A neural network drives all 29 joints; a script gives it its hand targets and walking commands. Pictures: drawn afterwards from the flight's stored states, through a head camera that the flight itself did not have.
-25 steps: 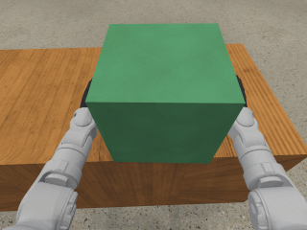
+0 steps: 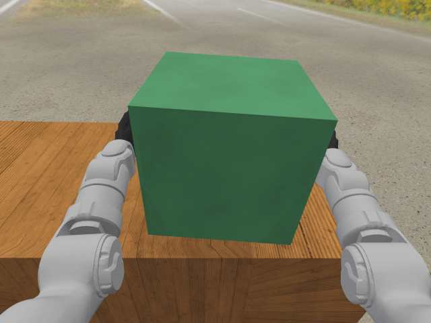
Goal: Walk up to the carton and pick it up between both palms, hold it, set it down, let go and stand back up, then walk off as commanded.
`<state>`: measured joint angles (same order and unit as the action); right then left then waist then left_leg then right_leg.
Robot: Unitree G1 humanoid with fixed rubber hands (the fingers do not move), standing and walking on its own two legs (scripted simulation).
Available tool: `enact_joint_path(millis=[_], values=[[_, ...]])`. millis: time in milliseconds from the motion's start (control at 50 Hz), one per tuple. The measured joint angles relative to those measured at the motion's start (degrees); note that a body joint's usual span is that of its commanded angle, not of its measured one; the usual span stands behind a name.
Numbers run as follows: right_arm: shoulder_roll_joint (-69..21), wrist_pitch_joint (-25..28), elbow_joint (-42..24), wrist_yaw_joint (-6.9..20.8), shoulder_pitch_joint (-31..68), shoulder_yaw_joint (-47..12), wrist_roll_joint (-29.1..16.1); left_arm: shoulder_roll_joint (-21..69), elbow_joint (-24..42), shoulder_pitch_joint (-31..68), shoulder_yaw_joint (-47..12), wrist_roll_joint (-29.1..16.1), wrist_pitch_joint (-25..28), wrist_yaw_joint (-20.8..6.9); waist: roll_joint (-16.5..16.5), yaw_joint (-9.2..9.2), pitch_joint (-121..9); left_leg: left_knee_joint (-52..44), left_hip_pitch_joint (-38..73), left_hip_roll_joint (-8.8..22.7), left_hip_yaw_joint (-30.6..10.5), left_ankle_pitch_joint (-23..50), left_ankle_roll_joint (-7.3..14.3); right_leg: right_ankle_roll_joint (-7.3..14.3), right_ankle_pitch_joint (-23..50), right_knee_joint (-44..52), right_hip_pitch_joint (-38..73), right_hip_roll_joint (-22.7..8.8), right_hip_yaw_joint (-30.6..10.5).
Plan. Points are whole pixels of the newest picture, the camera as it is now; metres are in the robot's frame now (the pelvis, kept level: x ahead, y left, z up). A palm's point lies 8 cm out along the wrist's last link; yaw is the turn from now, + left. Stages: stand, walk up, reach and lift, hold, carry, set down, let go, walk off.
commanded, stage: reach and lift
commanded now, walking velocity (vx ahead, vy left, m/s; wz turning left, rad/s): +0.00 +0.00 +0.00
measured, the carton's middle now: (225, 144) +0.45 +0.00 +0.17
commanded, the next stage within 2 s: hold in 1.20 s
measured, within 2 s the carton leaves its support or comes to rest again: neither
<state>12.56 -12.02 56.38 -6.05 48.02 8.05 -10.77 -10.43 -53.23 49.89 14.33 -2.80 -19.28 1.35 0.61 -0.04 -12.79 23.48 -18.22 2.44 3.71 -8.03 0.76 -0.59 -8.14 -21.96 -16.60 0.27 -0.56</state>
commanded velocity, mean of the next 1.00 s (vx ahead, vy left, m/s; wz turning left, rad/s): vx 0.00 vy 0.00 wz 0.00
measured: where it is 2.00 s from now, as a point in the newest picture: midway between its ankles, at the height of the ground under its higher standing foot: outside the picture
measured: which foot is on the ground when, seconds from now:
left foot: down 0.00-1.00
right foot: down 0.00-1.00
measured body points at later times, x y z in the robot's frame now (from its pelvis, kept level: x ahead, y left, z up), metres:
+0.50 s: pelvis +0.03 +0.01 +0.00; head -0.02 +0.02 +0.45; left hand +0.41 +0.22 +0.19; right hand +0.44 -0.16 +0.21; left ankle +0.04 +0.12 -0.74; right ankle +0.03 -0.13 -0.74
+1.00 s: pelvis +0.01 +0.01 +0.00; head -0.07 +0.02 +0.45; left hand +0.38 +0.22 +0.22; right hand +0.40 -0.17 +0.23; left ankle +0.04 +0.12 -0.74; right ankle +0.03 -0.13 -0.74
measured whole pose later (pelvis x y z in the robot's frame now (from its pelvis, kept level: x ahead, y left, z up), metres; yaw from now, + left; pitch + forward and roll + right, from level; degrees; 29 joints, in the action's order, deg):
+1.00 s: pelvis +0.01 +0.01 +0.00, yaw +0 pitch -1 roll -1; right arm 12.4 -26.8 39.4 -6.1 45.7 7.5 -12.3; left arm -9.5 -22.1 39.4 13.1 -1.6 -40.1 3.3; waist -0.4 0.0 -11.2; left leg 22.7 -13.3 2.5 3.7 -8.9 0.4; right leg -1.0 -6.6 -16.7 -9.6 0.3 -0.6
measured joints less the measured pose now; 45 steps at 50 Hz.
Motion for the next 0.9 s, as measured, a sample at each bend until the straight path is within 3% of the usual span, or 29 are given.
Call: enact_joint_path(millis=[140,300,540,680,900], values=[[-0.21,-0.62,-0.94,0.38,0.02,-1.2,0.0,0.12,8.86,-4.27,-1.0,0.05,-4.39,0.76,-0.64,-0.01,1.25,-0.78,0.27,-0.01,0.01,-0.05,-0.37,0.04,-0.13,0.86,0.32,0.0,0.0],[-0.21,-5.75,-9.2,0.0,0.03,-3.44,0.0,-0.1,21.98,-10.57,-1.5,0.05,-8.72,1.21,-1.94,0.0,1.51,-0.8,0.46,0.0,0.0,-0.97,-0.38,-0.03,-0.14,2.6,1.32,0.0,0.0],[-0.21,-12.38,-15.56,0.0,-1.52,-3.45,-1.15,0.48,31.98,-14.6,-1.5,0.15,-16.51,1.9,-1.15,0.0,1.55,-0.79,3.52,0.02,0.0,-2.31,-0.39,-0.39,0.05,5.38,5.68,0.0,0.0],[-0.21,-14.29,-17.0,-0.01,-2.36,-3.45,-1.55,0.87,34.67,-15.62,-1.5,0.84,-19.39,1.97,-1.04,0.01,1.6,-0.8,4.64,0.02,0.0,-2.22,-0.39,-0.43,0.36,5.69,6.94,0.0,0.0],[-0.16,-14.79,-17.0,-0.02,-2.36,-2.28,-1.54,0.72,33.26,-13.27,-1.49,0.86,-20.53,1.97,-1.03,0.02,1.61,-0.8,4.91,0.02,-0.01,-1.25,-0.39,-0.44,1.15,5.34,7.04,0.0,0.0]])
